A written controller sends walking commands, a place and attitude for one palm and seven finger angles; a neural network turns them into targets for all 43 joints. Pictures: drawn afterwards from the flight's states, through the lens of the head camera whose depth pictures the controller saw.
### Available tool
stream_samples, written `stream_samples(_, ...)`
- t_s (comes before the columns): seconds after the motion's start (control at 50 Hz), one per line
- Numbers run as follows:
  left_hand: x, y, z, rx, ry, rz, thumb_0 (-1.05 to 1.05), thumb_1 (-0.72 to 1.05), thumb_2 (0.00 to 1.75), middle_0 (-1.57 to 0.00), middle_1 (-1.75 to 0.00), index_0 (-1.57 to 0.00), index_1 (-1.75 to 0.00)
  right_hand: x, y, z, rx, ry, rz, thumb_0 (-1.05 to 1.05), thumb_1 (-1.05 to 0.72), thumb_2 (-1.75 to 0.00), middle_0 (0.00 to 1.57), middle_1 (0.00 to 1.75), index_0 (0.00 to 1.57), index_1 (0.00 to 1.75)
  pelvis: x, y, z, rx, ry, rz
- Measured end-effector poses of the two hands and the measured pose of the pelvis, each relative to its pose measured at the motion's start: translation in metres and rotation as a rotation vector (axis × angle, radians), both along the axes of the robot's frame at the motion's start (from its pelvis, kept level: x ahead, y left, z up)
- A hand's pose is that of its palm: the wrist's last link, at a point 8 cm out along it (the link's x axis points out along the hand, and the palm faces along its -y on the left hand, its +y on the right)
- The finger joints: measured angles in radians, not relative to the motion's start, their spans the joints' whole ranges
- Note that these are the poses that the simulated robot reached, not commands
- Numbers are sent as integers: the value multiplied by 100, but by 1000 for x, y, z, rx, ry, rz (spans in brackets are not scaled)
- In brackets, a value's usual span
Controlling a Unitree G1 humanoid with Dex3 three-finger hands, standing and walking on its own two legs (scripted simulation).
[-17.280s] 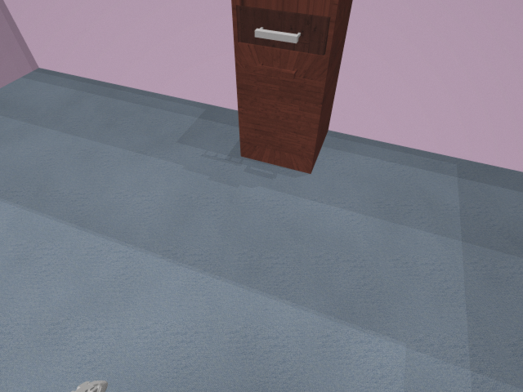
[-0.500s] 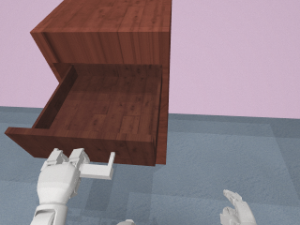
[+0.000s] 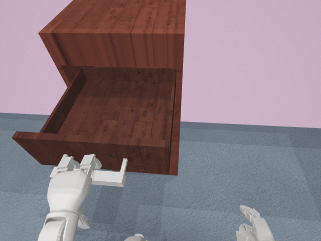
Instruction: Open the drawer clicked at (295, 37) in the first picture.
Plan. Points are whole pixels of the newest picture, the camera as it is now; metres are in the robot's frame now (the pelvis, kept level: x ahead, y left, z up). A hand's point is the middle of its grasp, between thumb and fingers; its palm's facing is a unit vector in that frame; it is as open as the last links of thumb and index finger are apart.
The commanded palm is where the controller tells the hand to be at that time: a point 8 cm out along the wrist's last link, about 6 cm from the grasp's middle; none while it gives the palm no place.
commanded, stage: lift the hand off the handle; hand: left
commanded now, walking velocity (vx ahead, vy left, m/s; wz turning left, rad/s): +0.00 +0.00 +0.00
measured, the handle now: (91, 168) +0.28 +0.21 +0.02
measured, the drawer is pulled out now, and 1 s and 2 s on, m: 0.30 0.30 0.30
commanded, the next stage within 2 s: draw the hand back to the body in 1.46 s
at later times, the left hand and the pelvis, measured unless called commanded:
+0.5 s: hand (80, 182) +0.24 +0.21 +0.05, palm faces +0.06 -0.13 -0.99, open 13.7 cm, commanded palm +0.21 +0.21 +0.11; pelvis +0.00 +0.00 +0.01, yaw +0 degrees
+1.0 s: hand (69, 169) +0.23 +0.21 +0.12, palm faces +0.08 -0.12 -0.99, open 13.8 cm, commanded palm +0.21 +0.21 +0.18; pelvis +0.01 -0.01 +0.03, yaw +1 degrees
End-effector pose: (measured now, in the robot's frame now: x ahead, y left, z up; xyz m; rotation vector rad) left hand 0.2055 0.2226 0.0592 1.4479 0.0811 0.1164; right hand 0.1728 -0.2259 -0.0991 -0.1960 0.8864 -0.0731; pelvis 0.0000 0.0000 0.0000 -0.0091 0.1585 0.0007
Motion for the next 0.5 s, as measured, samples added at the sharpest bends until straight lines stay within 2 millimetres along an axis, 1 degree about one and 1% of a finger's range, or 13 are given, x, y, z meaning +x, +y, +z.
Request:
stream_samples(0.22, 5, -7, 1, 1, -9, -18, 0, -49, 30, -31, -120, -32, -120, 0, 6, -1, 12, -1, 5, 1, -91, -90, 20, 30, 20, 30, -1, 1, 1, 0, -6, 0)
stream_samples(0.36, 5, -6, 24, 9, -56, -2, 0, -49, 30, -31, -120, -32, -120, 5, 5, 6, 17, -18, 2, 1, -91, -90, 20, 30, 20, 30, 0, -1, 6, 3, -30, 0)
stream_samples(0.5, 7, -6, 41, -8, -27, 12, 0, -49, 30, -31, -120, -34, -121, 15, 5, 17, 22, -49, 13, 1, -91, -90, 20, 30, 20, 30, 2, -3, 14, 9, -61, 4)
